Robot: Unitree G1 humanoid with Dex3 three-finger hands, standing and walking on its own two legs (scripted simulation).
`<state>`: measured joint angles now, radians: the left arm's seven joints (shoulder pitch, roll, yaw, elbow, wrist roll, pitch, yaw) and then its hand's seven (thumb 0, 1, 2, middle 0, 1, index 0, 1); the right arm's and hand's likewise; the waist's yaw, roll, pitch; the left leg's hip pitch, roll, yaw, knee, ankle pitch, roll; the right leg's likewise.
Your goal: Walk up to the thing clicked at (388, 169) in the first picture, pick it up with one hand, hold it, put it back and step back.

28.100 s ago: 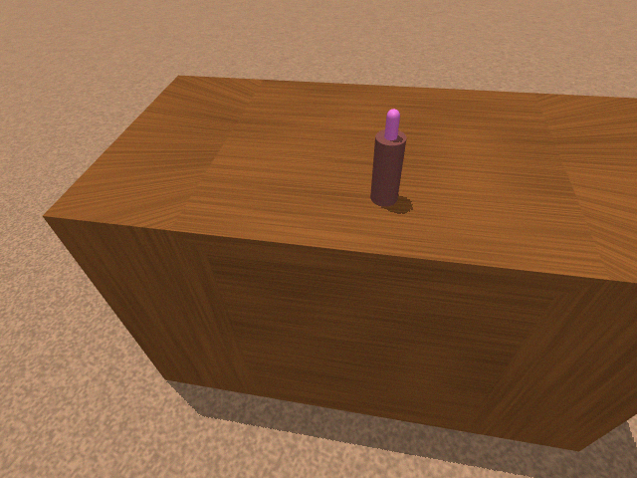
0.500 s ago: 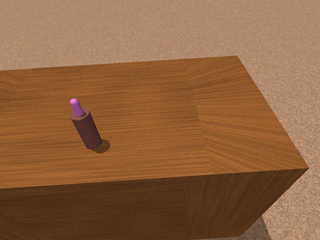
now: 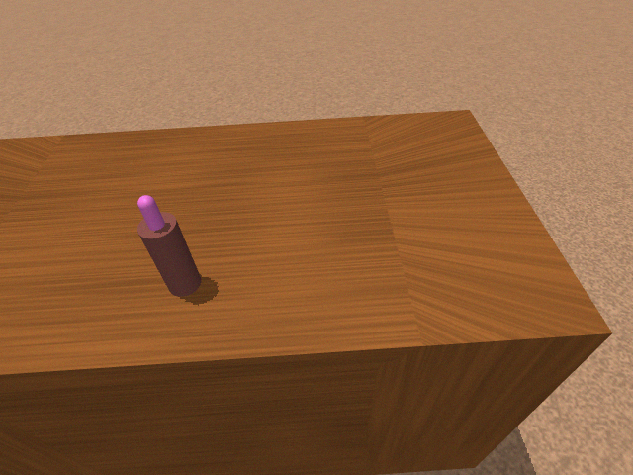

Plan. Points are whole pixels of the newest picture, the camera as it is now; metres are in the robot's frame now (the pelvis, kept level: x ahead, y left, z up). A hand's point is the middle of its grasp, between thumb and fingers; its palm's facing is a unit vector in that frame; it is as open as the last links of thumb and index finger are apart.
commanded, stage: stand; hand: left
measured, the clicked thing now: (166, 245) +0.45 +0.24 +0.06
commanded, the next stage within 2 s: step back in 0.80 s
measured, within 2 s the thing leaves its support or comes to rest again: neither
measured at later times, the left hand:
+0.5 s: hand out of the picture +0.07 +0.25 -0.16, palm faces -0.04 -0.94 -0.35, open 7.4 cm
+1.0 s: hand out of the picture +0.07 +0.27 -0.16, palm faces -0.02 -0.92 -0.39, open 7.4 cm
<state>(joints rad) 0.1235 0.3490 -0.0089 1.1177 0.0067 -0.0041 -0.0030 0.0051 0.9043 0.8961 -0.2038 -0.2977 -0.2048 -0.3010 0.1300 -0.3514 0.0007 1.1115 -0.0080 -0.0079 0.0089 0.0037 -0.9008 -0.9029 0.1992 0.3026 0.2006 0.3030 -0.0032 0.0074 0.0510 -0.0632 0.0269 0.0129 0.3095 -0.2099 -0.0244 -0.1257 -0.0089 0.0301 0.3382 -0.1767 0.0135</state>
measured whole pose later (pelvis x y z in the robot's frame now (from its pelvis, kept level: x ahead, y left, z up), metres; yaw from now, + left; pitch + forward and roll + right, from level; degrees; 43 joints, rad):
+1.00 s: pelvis -0.03 +0.00 -0.01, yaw +0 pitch -2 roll +0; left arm 0.07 0.39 0.04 1.01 0.00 0.03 0.00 0.00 0.90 0.90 -0.20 -0.30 -0.21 -0.30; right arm 0.08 -0.39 -0.04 1.02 0.01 0.03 0.01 0.00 -0.90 -0.90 0.20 0.30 0.20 0.30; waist -0.01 0.00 0.15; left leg -0.23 0.03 0.01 0.55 -0.28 0.00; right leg -0.28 0.00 0.03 0.53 -0.23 0.00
